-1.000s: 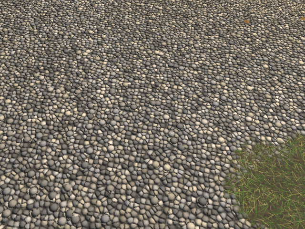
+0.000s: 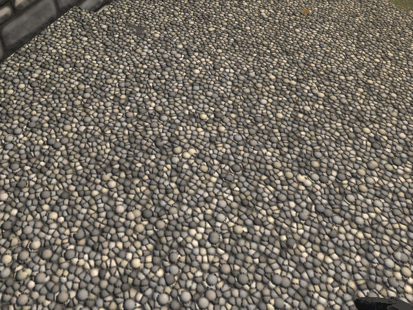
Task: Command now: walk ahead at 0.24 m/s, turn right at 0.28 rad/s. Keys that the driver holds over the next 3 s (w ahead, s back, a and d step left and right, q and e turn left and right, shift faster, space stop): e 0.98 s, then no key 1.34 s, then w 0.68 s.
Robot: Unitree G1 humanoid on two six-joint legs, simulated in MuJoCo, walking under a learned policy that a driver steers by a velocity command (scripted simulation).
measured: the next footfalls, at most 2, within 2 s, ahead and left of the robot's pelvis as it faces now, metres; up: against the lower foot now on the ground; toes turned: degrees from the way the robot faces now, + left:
right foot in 0.38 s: +0.15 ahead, -0.15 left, +0.00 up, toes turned -16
left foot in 0.84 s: +0.22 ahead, +0.07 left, +0.00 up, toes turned -33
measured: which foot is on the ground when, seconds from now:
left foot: down 0.00-0.40, up 0.42-0.82, down 0.84-1.00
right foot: up 0.00-0.36, down 0.38-0.84, up 0.86-1.00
